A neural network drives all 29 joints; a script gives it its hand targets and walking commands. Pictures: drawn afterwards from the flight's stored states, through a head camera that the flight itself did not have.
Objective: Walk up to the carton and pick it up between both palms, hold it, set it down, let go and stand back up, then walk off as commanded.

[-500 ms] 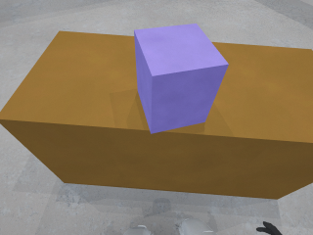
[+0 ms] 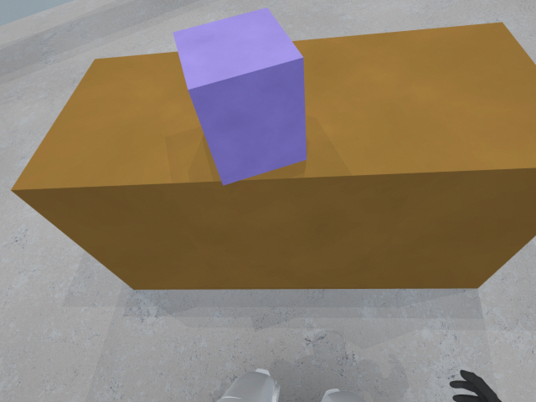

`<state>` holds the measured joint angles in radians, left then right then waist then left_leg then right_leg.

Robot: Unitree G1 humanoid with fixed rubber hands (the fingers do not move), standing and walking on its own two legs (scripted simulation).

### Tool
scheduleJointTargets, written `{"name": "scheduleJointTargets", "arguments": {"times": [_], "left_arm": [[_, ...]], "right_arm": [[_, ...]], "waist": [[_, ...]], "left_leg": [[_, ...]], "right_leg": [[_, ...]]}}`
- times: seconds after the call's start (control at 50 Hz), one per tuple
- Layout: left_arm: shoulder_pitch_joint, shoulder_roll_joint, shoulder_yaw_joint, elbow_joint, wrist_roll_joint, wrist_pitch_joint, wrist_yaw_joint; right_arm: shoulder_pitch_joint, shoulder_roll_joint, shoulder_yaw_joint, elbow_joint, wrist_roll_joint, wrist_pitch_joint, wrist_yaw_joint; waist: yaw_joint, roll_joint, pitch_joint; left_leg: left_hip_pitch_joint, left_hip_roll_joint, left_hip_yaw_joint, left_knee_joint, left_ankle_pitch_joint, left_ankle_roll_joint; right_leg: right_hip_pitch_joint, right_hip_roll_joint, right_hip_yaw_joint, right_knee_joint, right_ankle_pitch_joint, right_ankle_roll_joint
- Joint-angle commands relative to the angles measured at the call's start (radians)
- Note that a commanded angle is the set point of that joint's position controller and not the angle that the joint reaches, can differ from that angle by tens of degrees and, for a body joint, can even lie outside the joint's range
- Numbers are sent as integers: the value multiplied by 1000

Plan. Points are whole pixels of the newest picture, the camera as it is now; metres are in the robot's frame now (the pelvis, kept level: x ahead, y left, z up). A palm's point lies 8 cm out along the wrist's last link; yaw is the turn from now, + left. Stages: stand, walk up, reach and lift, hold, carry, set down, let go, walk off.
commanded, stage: walk off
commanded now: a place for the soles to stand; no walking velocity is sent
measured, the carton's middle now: (244, 100) +0.69 +0.09 +0.04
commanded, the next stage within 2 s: none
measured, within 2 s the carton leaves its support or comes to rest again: neither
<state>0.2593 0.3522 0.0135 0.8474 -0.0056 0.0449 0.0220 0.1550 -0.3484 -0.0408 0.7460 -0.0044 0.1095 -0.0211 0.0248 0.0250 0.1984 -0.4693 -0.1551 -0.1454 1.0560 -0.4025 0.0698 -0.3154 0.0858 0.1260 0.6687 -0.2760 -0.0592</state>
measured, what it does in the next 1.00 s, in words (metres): walks backwards: left foot, then right foot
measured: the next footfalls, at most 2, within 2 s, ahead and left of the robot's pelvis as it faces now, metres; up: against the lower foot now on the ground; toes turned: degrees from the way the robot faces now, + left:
left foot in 0.40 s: -0.07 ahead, +0.14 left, +0.00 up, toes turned -6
right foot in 0.84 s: -0.16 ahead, -0.05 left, +0.00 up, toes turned +4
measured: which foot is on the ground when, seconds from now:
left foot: up 0.00-0.38, down 0.40-0.88, up 0.90-1.00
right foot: down 0.00-0.42, up 0.44-0.82, down 0.84-1.00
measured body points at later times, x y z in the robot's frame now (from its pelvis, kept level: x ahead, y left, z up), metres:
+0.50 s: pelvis -0.12 +0.06 -0.02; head -0.13 +0.09 +0.43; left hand -0.04 +0.36 -0.15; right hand -0.07 -0.25 -0.11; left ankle -0.11 +0.15 -0.73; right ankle -0.01 -0.07 -0.68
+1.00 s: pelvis -0.12 +0.03 -0.01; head -0.12 +0.02 +0.44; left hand -0.11 +0.34 -0.12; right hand -0.05 -0.27 -0.12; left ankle -0.09 +0.15 -0.71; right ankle -0.20 -0.05 -0.73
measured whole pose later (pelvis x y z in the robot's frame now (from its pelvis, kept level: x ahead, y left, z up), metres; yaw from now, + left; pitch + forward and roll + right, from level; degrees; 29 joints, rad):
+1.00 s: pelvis -0.12 +0.03 -0.01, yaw -2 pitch -3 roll +1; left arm 0.38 0.36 0.01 0.93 -0.01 -0.03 0.00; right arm 0.30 -0.36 -0.05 0.76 0.00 0.03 0.00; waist 0.00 0.01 0.06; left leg -0.36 -0.06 -0.06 0.83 -0.40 0.05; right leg -0.11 0.08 0.07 0.64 -0.47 -0.07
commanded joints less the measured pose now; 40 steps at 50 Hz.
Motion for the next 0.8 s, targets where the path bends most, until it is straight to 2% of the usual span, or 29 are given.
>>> {"name": "scheduleJointTargets", "arguments": {"times": [0.0, 0.04, 0.06, 0.1, 0.12, 0.14, 0.16, 0.18, 0.2, 0.22, 0.24, 0.3, 0.34, 0.36, 0.38, 0.4, 0.42, 0.44, 0.48, 0.5, 0.52, 0.56, 0.58, 0.6, 0.62, 0.64, 0.66, 0.76, 0.78], "left_arm": [[0, 233, 108, -126, 28, -56, 37], [17, 219, 106, -152, 26, -53, 37], [-1, 225, 106, -161, 31, -53, 36], [-43, 251, 108, -170, 28, -51, 31], [-36, 255, 108, -172, 31, -50, 33], [-52, 249, 109, -179, 32, -45, 28], [-44, 254, 113, -161, 31, -46, 24], [-56, 259, 116, -174, 37, -44, 18], [-61, 276, 121, -174, 39, -40, 15], [-93, 287, 126, -177, 36, -43, 16], [-137, 295, 129, -194, 40, -35, 14], [-169, 297, 124, -179, 41, -26, 18], [-148, 278, 115, -157, 24, -16, 16], [-113, 228, 93, -127, 11, -16, 19], [-32, 205, 104, -106, 18, -9, 17], [23, 233, 105, -75, 19, -8, 22], [-7, 283, 120, -97, 25, -17, 28], [-11, 299, 133, -83, 26, -21, 21], [32, 290, 140, -11, 12, -21, 4], [48, 282, 139, -3, 9, -21, 1], [23, 269, 136, -6, 11, -25, -4], [33, 258, 123, 13, 7, -34, -5], [28, 258, 123, -2, 16, -43, -9], [43, 277, 120, 10, 20, -45, -10], [58, 287, 135, 10, 26, -43, -10], [35, 275, 125, -4, 28, -50, -9], [46, 286, 133, -5, 32, -55, -9], [79, 249, 118, 22, 35, -85, -17], [166, 240, 127, 42, 37, -93, -14]], "right_arm": [[82, -230, -83, -19, 5, -43, -25], [100, -231, -88, -30, 3, -44, -23], [102, -224, -80, -36, 5, -45, -22], [121, -251, -87, -22, 9, -41, -19], [122, -257, -89, -11, 2, -41, -14], [154, -254, -90, -15, -3, -43, -13], [161, -251, -85, -9, 1, -46, -7], [185, -261, -89, -5, -5, -47, 4], [230, -265, -87, 12, -3, -47, 6], [244, -263, -94, -5, -8, -49, 10], [289, -264, -97, 12, 2, -53, 15], [338, -242, -103, 29, 2, -63, 20], [357, -234, -111, 39, -18, -74, 20], [277, -245, -107, 30, -24, -79, 17], [158, -281, -108, -4, -41, -85, 6], [10, -311, -86, -32, -43, -86, 1], [-3, -382, -105, -57, -32, -92, -1], [-33, -336, -97, -83, -36, -101, -10], [-63, -257, -74, -89, -32, -112, -9], [-61, -252, -74, -86, -33, -113, -7], [-27, -218, -73, -79, -30, -116, -11], [-1, -225, -74, -54, -29, -113, 0], [34, -242, -92, -60, -35, -109, 5], [88, -269, -100, -48, -27, -104, 9], [97, -279, -109, -42, -27, -105, 16], [148, -281, -109, -33, -31, -107, 15], [176, -302, -119, -38, -34, -101, 23], [154, -311, -120, -25, -28, -103, 24], [128, -313, -122, -36, -23, -103, 24]], "waist": [[-1, -86, -290], [14, -81, -323], [12, -86, -318], [5, -120, -272], [7, -74, -242], [-3, -82, -237], [-1, -118, -217], [-7, -101, -225], [-20, -139, -244], [-33, -163, -212], [-54, -226, -212], [-106, -220, -158], [-112, -108, -142], [-107, 69, -107], [-45, 156, -34], [5, 166, 38], [-21, 221, 58], [0, 198, 85], [-7, 163, 26], [-14, 174, -3], [-31, 116, -7], [-51, 153, -59], [-66, 173, -75], [-79, 202, -105], [-80, 269, -107], [-102, 234, -110], [-107, 255, -125], [-85, 223, -112], [-31, 174, -134]], "left_leg": [[-133, -38, -109, 189, -54, -103], [-110, -26, -88, 187, -55, -107], [-95, -21, -104, 190, -83, -104], [-83, -11, -90, 197, -99, -109], [-64, -7, -100, 201, -106, -109], [-29, 8, -79, 164, -127, -106], [-31, 1, -65, 98, -129, -94], [8, 9, -42, 84, -145, -81], [45, 8, 1, 37, -175, -80], [72, 46, -33, 10, -164, -75], [167, 83, 9, -79, -151, -60], [372, 163, 10, -421, 3, -8], [383, 194, -122, -586, -54, 16], [269, 256, -287, -699, -215, 33], [23, 411, -484, -791, -341, 73], [-169, 468, -535, -876, -430, 75], [-287, 477, -581, -961, -516, 54], [-296, 433, -548, -925, -504, 24], [-169, 339, -373, -851, -400, 13], [-143, 308, -322, -852, -409, 13], [-61, 299, -316, -830, -390, 24], [31, 271, -241, -834, -386, 21], [102, 280, -260, -817, -421, 38], [191, 269, -258, -824, -427, 17], [219, 272, -257, -858, -443, 27], [310, 304, -321, -838, -440, 59], [307, 319, -317, -863, -449, 75], [308, 333, -307, -756, -333, 114], [211, 306, -251, -687, -301, 89]], "right_leg": [[372, -293, 368, -226, 481, -1], [402, -290, 328, -224, 479, -8], [364, -305, 344, -226, 423, -40], [271, -332, 375, -272, 180, -137], [225, -336, 392, -288, 115, -149], [172, -320, 363, -306, -21, -172], [170, -304, 359, -343, -122, -139], [134, -306, 345, -360, -167, -146], [100, -304, 329, -387, -302, -137], [46, -328, 357, -388, -282, -165], [-55, -322, 312, -415, -317, -141], [-180, -263, 222, -350, -304, -57], [-238, -177, 168, -87, -280, -9], [-297, -35, 131, 158, -302, 28], [-310, 91, 69, 466, -275, 62], [-289, 104, 127, 593, -261, 76], [-218, 101, 163, 597, -239, 82], [-144, 71, 191, 585, -166, 87], [-139, 54, 136, 634, -120, 101], [-124, 58, 98, 647, -111, 107], [-136, 36, 94, 572, -118, 96], [-123, 14, 46, 480, -155, 101], [-133, -7, 17, 386, -189, 107], [-152, -8, -17, 343, -205, 99], [-145, -15, -58, 328, -229, 102], [-202, -25, -44, 269, -282, 93], [-167, -33, -81, 215, -317, 89], [-82, -62, -68, -80, -351, 24], [79, -60, -56, -207, -236, -3]]}}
